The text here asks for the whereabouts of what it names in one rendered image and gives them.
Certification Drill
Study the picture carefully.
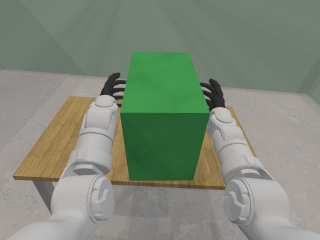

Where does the right robot forearm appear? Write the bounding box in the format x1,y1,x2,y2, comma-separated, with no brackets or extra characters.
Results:
206,107,291,215

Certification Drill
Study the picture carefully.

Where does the table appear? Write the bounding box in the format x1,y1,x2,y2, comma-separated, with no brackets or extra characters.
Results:
12,96,257,215

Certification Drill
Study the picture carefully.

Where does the left robot forearm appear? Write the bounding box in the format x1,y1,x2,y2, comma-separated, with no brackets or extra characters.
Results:
51,95,118,214

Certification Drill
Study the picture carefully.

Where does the robot right upper arm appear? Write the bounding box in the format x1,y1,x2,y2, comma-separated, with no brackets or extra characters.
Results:
223,177,320,240

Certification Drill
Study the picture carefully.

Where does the robot left hand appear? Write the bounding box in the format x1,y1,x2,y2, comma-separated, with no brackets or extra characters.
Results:
100,72,127,107

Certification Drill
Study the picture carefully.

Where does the robot right hand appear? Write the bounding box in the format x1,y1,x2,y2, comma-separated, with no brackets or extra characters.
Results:
200,78,225,112

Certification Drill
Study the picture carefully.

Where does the robot left upper arm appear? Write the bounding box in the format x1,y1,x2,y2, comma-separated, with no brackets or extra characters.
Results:
7,174,115,240

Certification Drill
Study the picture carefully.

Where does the carton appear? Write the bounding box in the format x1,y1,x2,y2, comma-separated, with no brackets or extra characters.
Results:
120,52,210,181

